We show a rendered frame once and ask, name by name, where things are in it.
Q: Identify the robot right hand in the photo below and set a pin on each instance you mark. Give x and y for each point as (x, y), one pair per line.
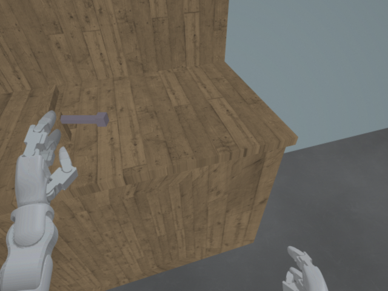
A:
(310, 279)

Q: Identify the tap lever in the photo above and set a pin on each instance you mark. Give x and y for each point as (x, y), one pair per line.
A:
(101, 119)

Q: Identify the counter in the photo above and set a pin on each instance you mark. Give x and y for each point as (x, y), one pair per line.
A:
(184, 168)

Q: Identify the robot left hand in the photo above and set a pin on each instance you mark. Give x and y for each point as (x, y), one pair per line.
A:
(32, 172)

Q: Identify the robot left forearm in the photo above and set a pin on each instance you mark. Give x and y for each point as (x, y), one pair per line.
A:
(30, 241)

